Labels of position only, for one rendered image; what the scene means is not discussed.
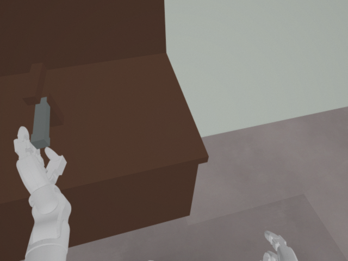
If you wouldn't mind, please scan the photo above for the left robot forearm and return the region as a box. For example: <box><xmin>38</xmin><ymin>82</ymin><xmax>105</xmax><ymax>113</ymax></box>
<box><xmin>24</xmin><ymin>184</ymin><xmax>71</xmax><ymax>261</ymax></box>

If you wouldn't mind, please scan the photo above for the counter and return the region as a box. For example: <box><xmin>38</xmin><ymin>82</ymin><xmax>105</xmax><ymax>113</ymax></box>
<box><xmin>0</xmin><ymin>0</ymin><xmax>209</xmax><ymax>261</ymax></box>

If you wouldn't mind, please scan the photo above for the tap lever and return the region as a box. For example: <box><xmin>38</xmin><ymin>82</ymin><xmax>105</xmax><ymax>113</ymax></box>
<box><xmin>30</xmin><ymin>97</ymin><xmax>50</xmax><ymax>149</ymax></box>

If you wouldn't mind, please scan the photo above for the left robot hand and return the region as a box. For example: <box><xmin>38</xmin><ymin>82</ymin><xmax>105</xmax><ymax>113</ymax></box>
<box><xmin>14</xmin><ymin>126</ymin><xmax>67</xmax><ymax>194</ymax></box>

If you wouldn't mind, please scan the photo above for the right robot hand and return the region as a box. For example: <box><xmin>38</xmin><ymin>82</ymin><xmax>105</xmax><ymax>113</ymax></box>
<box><xmin>260</xmin><ymin>231</ymin><xmax>298</xmax><ymax>261</ymax></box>

